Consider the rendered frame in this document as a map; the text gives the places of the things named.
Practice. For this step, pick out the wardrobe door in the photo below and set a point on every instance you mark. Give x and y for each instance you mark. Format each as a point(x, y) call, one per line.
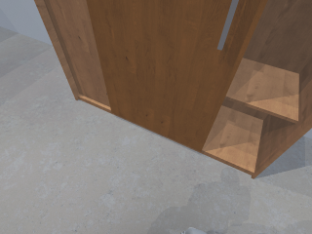
point(160, 62)
point(73, 26)

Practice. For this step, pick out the handle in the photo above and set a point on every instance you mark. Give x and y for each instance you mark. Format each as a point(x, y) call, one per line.
point(227, 24)

